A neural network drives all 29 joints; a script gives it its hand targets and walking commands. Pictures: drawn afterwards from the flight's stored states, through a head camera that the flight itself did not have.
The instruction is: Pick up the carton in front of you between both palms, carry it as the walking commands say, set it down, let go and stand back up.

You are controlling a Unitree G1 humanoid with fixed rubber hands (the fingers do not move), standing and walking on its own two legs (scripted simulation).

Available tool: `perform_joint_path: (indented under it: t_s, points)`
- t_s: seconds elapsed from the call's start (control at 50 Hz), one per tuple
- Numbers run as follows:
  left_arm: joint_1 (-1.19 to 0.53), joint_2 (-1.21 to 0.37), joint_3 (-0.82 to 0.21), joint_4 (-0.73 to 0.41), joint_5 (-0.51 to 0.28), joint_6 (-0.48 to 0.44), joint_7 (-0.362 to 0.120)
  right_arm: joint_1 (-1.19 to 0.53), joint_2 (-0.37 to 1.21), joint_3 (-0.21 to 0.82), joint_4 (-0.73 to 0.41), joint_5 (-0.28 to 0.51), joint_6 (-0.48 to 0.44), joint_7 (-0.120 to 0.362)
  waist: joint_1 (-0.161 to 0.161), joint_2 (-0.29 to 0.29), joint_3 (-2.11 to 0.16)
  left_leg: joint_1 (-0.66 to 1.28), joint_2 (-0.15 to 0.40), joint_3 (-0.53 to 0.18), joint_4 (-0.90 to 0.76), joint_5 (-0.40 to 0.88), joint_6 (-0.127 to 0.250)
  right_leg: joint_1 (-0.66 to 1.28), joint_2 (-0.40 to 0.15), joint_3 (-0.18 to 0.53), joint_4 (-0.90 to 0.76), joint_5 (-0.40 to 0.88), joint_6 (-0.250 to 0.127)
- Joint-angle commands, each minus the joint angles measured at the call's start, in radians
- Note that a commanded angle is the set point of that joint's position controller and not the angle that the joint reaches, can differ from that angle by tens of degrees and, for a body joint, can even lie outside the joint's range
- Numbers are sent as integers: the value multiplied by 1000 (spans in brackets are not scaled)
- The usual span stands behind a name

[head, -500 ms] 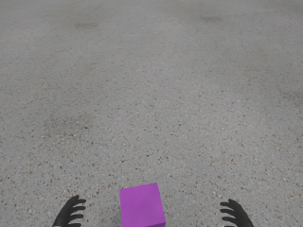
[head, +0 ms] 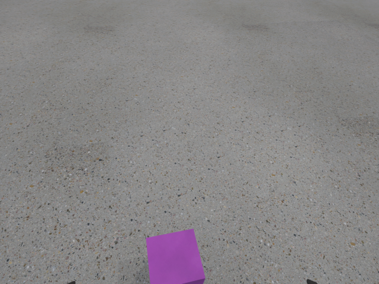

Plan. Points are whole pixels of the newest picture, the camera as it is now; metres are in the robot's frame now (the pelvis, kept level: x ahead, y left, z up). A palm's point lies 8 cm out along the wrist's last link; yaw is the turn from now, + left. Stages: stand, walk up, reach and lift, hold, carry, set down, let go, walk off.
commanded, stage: stand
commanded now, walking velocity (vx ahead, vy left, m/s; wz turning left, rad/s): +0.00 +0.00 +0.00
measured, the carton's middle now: (173, 266) +0.36 +0.04 -0.65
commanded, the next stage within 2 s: none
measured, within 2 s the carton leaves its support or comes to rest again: neither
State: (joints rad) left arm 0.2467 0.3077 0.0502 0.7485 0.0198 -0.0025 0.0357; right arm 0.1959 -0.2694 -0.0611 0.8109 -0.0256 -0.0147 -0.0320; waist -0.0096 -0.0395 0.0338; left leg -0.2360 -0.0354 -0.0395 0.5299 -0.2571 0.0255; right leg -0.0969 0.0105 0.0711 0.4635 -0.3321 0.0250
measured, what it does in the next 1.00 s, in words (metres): stands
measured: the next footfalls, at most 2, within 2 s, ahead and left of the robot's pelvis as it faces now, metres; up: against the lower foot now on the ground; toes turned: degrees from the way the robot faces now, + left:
none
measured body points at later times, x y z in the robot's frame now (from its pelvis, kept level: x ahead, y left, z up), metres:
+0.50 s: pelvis -0.01 +0.00 +0.00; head -0.01 +0.02 +0.45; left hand +0.07 +0.29 -0.12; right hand +0.08 -0.29 -0.11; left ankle +0.02 +0.10 -0.74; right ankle -0.05 -0.14 -0.74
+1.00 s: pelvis -0.02 -0.01 +0.01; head -0.02 +0.01 +0.46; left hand +0.06 +0.29 -0.12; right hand +0.07 -0.31 -0.11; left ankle +0.02 +0.10 -0.74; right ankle -0.05 -0.14 -0.74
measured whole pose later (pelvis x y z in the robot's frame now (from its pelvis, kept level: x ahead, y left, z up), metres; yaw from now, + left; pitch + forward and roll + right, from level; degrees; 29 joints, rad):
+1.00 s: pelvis -0.02 -0.01 +0.01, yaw +1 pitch -3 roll +0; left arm 0.22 0.34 0.02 0.94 0.00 -0.02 0.04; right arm 0.16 -0.32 -0.03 0.99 0.00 -0.01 -0.03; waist -0.01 -0.02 0.05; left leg -0.19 -0.03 -0.05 0.42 -0.17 0.02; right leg -0.06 0.01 0.06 0.38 -0.26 0.02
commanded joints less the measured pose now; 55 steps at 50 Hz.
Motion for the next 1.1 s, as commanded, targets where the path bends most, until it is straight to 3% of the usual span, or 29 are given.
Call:
perform_joint_path:
  t_s: [0.0,0.56,1.08]
  points:
    - [0,119,26,-42,-1,-15,6,-22,-160,-35,-42,2,-13,-5,0,52,-29,70,103,-102,-99,211,-1,-68,-52,26,-66,160,-8]
    - [-3,163,9,101,-13,-21,11,-44,-190,-14,95,18,-5,-2,-2,45,8,75,113,-123,-169,133,-4,-54,-85,52,-130,133,-18]
    - [-35,184,2,155,-21,-25,5,-53,-215,2,144,25,-8,-2,2,43,5,94,123,-124,-190,159,-8,-46,-99,57,-164,140,-26]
